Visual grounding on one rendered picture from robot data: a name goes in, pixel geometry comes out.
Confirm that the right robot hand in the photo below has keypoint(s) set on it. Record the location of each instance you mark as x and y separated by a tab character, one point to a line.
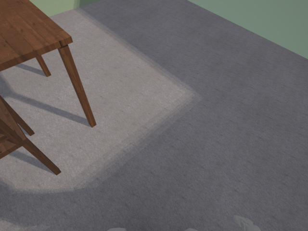
245	224

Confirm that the chair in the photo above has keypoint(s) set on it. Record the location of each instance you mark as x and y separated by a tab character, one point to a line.
12	137

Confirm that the table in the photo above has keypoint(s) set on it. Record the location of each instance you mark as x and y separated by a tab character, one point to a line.
26	33

